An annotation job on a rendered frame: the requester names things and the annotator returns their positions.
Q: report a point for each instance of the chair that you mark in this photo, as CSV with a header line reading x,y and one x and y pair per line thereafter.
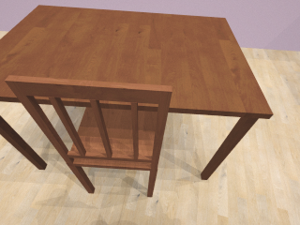
x,y
106,138

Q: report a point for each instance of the table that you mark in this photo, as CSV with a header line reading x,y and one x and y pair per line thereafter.
x,y
198,56

